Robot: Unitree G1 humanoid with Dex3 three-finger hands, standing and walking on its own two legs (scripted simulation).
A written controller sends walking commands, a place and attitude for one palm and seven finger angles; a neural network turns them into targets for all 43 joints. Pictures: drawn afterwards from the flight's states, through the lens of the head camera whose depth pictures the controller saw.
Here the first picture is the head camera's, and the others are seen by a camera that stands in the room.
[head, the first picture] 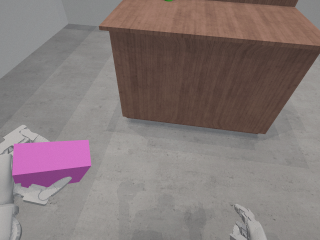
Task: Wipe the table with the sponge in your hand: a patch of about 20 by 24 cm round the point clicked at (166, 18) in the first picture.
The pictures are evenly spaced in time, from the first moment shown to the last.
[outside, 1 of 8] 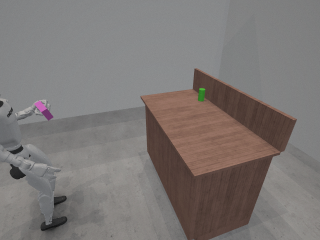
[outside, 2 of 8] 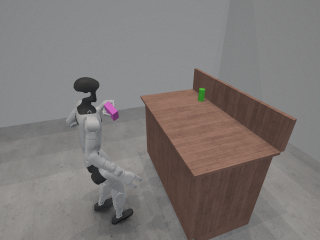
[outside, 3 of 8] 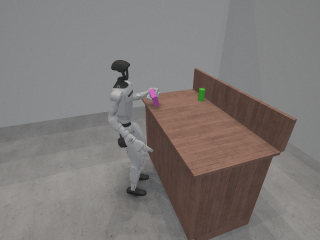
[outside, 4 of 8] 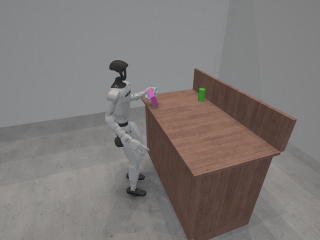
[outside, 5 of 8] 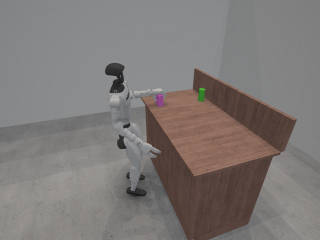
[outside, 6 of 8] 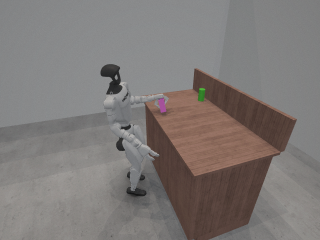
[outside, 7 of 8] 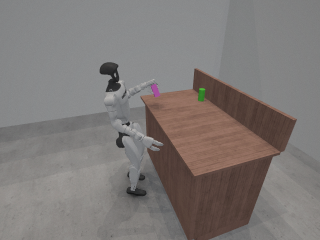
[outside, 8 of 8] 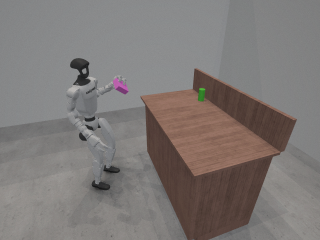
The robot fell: no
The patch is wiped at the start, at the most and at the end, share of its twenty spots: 0.00 0.95 0.95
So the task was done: yes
